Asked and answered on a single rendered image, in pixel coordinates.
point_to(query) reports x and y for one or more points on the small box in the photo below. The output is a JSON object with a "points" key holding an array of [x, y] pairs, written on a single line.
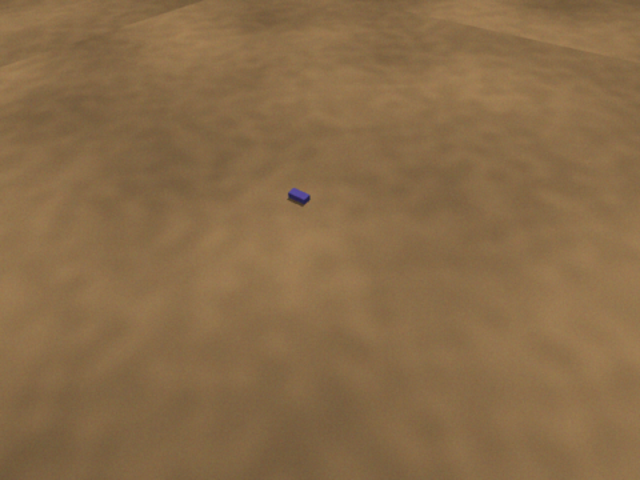
{"points": [[299, 196]]}

